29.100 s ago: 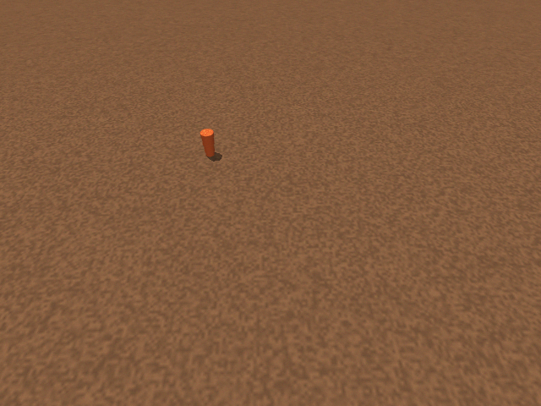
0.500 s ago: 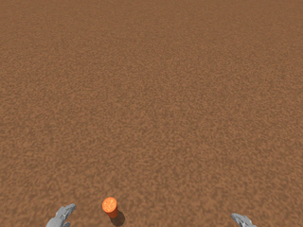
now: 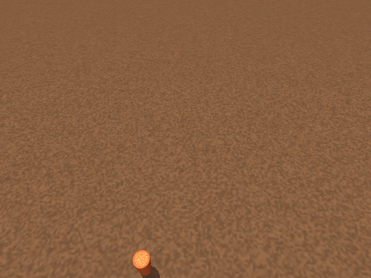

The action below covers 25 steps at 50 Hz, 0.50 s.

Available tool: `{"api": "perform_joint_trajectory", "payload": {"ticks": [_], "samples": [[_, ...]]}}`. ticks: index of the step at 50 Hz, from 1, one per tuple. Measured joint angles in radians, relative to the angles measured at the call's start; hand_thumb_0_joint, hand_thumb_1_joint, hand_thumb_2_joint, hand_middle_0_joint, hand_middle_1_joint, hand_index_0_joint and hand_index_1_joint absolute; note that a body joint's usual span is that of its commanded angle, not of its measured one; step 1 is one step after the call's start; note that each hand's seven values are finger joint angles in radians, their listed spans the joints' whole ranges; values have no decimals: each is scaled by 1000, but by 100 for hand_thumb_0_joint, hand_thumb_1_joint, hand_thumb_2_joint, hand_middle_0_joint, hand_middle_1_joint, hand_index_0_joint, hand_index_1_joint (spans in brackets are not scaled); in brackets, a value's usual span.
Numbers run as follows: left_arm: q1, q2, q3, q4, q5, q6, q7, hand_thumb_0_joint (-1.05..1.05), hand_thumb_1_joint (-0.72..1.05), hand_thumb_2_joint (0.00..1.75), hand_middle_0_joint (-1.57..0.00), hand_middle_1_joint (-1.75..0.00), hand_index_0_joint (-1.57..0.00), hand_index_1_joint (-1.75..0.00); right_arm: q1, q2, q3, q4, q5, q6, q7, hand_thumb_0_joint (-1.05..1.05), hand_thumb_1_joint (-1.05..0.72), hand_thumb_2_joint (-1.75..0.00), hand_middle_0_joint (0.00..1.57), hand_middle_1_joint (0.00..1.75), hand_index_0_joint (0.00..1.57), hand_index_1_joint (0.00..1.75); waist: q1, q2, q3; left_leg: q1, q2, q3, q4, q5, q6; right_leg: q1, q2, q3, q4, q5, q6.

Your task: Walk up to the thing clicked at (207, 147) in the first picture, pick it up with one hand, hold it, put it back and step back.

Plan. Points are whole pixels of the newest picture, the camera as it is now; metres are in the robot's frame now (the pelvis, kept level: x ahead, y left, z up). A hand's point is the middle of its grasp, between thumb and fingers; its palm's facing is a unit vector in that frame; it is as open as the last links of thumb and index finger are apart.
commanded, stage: stand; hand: left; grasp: from the side
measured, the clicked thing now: (143, 264) +0.38 +0.21 -0.70
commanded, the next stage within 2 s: step back in 1.56 s
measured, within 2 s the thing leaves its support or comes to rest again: neither
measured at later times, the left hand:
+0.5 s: hand out of the picture +0.06 +0.23 -0.15, palm faces -0.02 -0.94 -0.35, open 7.4 cm
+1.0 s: hand out of the picture +0.08 +0.23 -0.15, palm faces -0.04 -0.94 -0.34, open 7.4 cm
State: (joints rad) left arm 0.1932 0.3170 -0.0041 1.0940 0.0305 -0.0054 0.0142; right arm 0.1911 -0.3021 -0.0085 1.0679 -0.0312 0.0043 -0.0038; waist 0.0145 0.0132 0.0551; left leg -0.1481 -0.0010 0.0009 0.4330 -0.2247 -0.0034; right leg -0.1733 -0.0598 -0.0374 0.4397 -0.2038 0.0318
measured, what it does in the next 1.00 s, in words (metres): stands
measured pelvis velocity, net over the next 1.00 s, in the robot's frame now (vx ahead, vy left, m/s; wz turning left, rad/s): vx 0.01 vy -0.01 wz -0.02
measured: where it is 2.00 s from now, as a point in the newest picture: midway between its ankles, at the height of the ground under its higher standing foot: outside the picture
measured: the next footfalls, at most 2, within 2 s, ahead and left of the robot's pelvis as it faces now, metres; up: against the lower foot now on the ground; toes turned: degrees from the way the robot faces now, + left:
none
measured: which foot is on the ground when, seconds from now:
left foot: down 0.00-1.00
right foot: down 0.00-1.00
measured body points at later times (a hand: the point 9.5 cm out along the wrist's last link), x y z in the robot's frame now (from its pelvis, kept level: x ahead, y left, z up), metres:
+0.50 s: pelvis +0.00 -0.01 +0.01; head +0.00 -0.02 +0.46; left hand +0.06 +0.28 -0.13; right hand +0.06 -0.31 -0.14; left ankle +0.01 +0.12 -0.74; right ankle +0.02 -0.14 -0.74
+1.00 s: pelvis +0.01 -0.01 +0.01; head +0.01 -0.02 +0.46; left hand +0.09 +0.28 -0.12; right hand +0.07 -0.31 -0.14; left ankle +0.01 +0.12 -0.74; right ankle +0.02 -0.14 -0.74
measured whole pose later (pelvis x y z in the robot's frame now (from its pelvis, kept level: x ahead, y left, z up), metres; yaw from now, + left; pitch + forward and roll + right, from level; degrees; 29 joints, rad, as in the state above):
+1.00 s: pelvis +0.01 -0.01 +0.01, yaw -1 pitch -3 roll +0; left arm 0.10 0.32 0.01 1.17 0.02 -0.02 0.00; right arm 0.13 -0.34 0.00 1.14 -0.02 0.00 0.00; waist 0.00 0.02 0.05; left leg -0.08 0.03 0.01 0.32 -0.18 -0.02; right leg -0.12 -0.03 -0.03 0.33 -0.16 0.01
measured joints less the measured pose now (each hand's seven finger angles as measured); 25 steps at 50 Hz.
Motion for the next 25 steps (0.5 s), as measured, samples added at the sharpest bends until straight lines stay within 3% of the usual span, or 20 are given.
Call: {"api": "perform_joint_trajectory", "payload": {"ticks": [25], "samples": [[-72,-1,5,81,-6,-11,-7,1,90,90,-21,-30,-20,-30,-44,-36,1,71,8,-2,3,1,-90,-90,20,30,20,30,-8,10,2,43,20,0,-92,49,-17,38,22,-2,-86,46,-15]]}}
